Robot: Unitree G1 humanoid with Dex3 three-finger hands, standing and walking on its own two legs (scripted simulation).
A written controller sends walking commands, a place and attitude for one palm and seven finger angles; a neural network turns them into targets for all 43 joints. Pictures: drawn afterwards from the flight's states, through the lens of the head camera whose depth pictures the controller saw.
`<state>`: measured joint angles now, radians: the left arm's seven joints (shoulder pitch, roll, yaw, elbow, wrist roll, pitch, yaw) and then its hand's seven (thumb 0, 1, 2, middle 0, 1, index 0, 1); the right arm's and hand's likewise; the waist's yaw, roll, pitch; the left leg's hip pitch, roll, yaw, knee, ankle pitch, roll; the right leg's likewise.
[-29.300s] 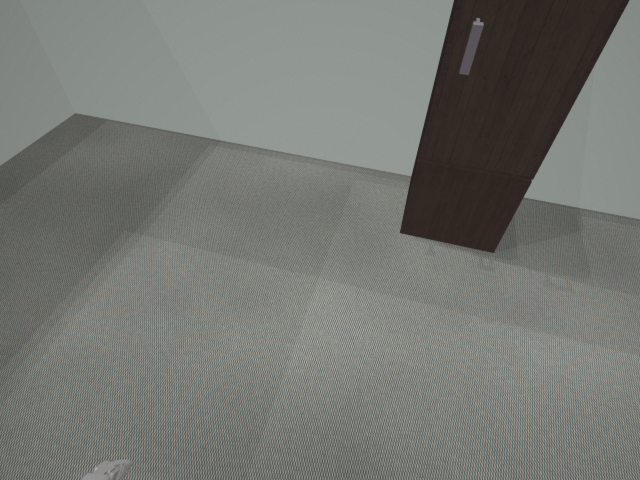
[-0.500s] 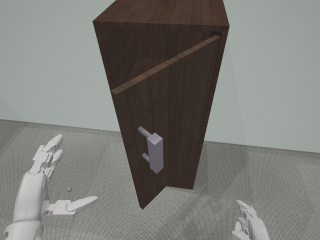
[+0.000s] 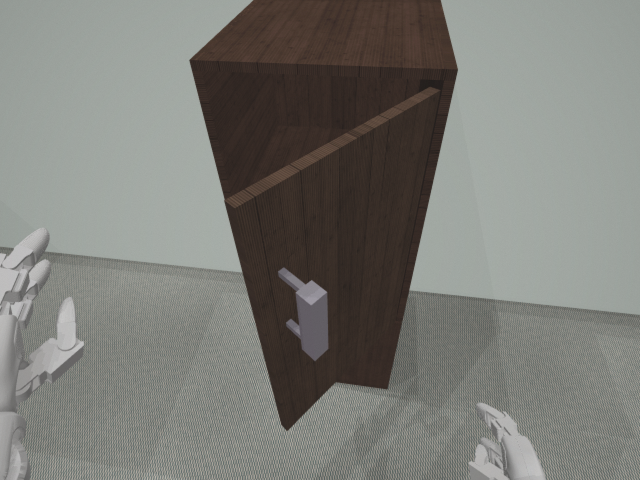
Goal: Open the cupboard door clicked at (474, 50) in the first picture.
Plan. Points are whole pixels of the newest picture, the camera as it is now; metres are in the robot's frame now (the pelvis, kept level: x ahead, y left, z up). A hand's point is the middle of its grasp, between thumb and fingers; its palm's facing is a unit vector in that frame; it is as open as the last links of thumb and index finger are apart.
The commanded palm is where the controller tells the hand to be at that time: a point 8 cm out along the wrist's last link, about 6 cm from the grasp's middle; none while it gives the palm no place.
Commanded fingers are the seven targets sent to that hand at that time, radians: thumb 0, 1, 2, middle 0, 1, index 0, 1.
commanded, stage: draw the hand back to the body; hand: left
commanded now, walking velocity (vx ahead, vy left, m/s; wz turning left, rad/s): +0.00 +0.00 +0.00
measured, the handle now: (301, 312) +0.31 +0.07 +0.05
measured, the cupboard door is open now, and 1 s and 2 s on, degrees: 54 54 54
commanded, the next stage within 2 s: step back with the hand held close in 0.26 s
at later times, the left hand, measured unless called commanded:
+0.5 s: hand (85, 350) +0.18 +0.24 +0.17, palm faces +0.44 -0.78 -0.44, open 7.4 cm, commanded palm +0.12 +0.28 +0.17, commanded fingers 0.00 0.90 0.90 -0.20 -0.30 -0.20 -0.30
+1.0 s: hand (33, 409) +0.13 +0.27 +0.15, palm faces +0.36 -0.80 -0.49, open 7.4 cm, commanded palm +0.07 +0.31 +0.17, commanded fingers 0.00 0.90 0.90 -0.20 -0.30 -0.20 -0.30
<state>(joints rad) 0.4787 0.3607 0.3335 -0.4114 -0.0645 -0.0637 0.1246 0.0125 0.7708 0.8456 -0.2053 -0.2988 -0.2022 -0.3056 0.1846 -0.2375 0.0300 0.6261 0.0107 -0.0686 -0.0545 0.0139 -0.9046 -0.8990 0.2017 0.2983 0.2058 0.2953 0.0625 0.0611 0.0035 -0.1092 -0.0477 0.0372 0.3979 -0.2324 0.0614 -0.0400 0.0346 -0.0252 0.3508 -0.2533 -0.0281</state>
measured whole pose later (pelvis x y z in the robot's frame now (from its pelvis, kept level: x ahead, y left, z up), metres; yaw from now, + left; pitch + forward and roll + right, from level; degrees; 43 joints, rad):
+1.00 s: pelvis -0.07 +0.01 -0.01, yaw -1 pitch +0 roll -2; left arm 0.58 0.44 0.39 -0.52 -0.04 -0.16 0.15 0.02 0.89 0.90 -0.21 -0.30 -0.21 -0.31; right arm 0.19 -0.24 0.00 0.53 0.03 0.02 -0.08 0.01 -0.91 -0.90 0.20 0.30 0.20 0.30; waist 0.00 0.01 0.01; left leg -0.34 -0.03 0.06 0.51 -0.17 0.08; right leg -0.28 0.05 -0.02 0.46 -0.19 -0.01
